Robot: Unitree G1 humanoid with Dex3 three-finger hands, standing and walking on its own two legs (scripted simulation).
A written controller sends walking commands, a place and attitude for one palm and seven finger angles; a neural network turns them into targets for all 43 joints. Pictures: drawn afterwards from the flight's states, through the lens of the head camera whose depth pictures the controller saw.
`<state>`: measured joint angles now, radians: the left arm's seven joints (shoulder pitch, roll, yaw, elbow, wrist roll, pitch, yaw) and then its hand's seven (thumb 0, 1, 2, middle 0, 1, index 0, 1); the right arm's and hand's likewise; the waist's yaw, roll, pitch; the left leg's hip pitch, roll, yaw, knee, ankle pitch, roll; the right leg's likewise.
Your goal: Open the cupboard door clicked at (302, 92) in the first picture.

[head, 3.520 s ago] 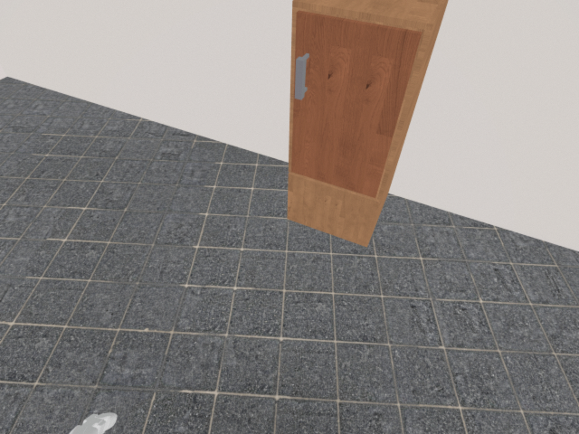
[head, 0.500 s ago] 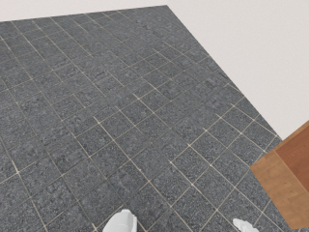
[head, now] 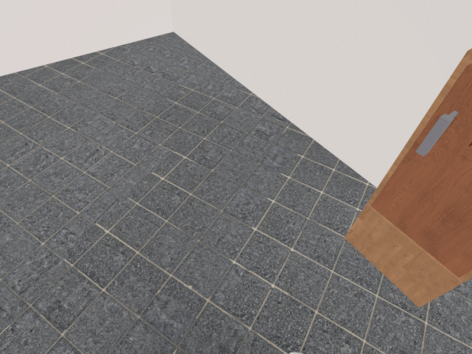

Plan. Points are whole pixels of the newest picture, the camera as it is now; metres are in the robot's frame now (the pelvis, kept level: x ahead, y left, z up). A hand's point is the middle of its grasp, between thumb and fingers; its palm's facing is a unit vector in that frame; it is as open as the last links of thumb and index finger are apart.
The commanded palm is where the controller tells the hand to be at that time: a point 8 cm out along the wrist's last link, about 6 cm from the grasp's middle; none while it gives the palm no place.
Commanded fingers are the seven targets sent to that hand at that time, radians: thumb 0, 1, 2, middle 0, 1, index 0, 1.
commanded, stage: turn to face it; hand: left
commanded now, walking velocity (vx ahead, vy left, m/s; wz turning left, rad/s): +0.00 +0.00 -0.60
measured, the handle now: (437, 133) +0.69 -0.50 -0.03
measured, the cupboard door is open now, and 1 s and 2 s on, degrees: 0 0 0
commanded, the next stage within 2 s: take the last steps up to it in 1.38 s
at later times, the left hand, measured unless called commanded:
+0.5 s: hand out of the picture +0.13 +0.13 -0.16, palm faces -0.26 -0.94 -0.24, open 7.4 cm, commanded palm none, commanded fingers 0.00 0.90 0.90 -0.20 -0.30 -0.20 -0.30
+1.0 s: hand (182, 334) +0.18 +0.12 -0.16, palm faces -0.56 -0.79 -0.24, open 7.4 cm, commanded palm none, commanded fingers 0.00 0.90 0.90 -0.20 -0.30 -0.20 -0.30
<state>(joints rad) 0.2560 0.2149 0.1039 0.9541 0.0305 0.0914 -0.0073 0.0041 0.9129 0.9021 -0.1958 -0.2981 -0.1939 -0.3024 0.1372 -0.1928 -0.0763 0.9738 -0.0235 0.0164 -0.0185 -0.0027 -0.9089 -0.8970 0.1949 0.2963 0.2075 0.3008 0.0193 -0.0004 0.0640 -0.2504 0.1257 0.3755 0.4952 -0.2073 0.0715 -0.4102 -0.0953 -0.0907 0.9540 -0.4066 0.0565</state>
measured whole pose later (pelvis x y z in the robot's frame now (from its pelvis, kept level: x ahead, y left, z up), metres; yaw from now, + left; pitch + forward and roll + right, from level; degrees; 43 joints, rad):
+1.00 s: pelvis -0.02 +0.00 +0.00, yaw -37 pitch +0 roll -1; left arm 0.15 0.25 0.09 0.91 0.02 0.09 -0.03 0.01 0.91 0.90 -0.20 -0.30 -0.19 -0.30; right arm 0.22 -0.20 -0.05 0.92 -0.03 0.02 -0.01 0.01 -0.90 -0.90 0.21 0.30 0.21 0.30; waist -0.01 0.01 0.10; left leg -0.20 0.14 0.28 0.53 -0.32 0.00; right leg -0.38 -0.06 -0.06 0.85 -0.44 0.07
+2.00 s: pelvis +0.04 -0.07 +0.01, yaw -52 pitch +0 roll +0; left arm 0.20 0.18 0.05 1.05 0.03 0.03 -0.02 0.01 0.91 0.90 -0.19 -0.30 -0.19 -0.30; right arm 0.47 -0.12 -0.03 1.13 -0.03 -0.04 -0.02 0.01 -0.90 -0.90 0.21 0.30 0.20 0.30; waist -0.05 -0.01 0.03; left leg -0.05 0.03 0.16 0.34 -0.30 0.02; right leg -0.41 -0.08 -0.08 0.72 -0.33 0.02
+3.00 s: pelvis +0.11 -0.22 -0.01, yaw -52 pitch -1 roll +1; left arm 0.20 0.22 0.06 0.96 0.03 0.03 0.03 0.00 0.91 0.90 -0.20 -0.30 -0.19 -0.30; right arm 0.15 -0.20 -0.08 1.00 -0.03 0.05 -0.01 0.00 -0.91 -0.90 0.21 0.30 0.21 0.30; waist 0.00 0.02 0.05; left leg -0.38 0.10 0.17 0.58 -0.18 0.00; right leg -0.25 -0.06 -0.05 0.62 -0.37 0.01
